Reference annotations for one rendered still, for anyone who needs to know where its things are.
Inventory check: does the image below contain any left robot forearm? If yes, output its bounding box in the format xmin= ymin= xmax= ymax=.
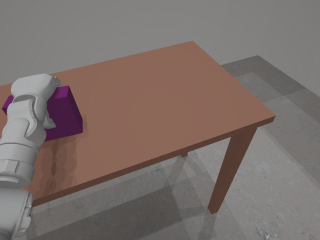
xmin=0 ymin=92 xmax=47 ymax=189

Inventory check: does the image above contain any table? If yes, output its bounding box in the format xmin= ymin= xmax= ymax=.
xmin=0 ymin=40 xmax=276 ymax=214

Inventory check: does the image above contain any robot left hand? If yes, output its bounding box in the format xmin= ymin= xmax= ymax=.
xmin=11 ymin=73 xmax=62 ymax=129

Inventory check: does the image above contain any robot right hand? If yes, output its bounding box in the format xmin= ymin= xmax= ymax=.
xmin=256 ymin=226 xmax=282 ymax=240

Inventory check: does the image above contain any sponge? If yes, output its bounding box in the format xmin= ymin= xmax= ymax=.
xmin=2 ymin=85 xmax=83 ymax=142

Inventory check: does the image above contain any robot left upper arm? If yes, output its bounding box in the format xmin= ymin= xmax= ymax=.
xmin=0 ymin=188 xmax=34 ymax=240

